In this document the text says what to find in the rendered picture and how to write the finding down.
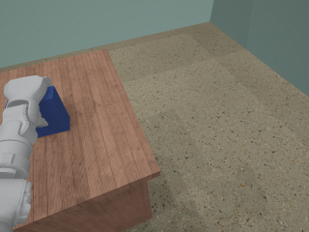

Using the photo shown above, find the left robot forearm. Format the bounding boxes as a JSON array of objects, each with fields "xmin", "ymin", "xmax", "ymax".
[{"xmin": 0, "ymin": 97, "xmax": 40, "ymax": 180}]

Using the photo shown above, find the left robot upper arm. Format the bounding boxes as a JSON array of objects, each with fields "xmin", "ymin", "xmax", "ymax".
[{"xmin": 0, "ymin": 178, "xmax": 32, "ymax": 232}]

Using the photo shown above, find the table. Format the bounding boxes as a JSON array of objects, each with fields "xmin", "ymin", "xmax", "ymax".
[{"xmin": 0, "ymin": 48, "xmax": 161, "ymax": 232}]

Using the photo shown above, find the robot left hand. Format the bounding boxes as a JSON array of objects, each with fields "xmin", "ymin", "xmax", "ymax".
[{"xmin": 3, "ymin": 75, "xmax": 53, "ymax": 128}]

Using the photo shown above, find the sponge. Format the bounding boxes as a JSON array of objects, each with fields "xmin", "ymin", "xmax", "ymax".
[{"xmin": 5, "ymin": 86, "xmax": 70, "ymax": 138}]

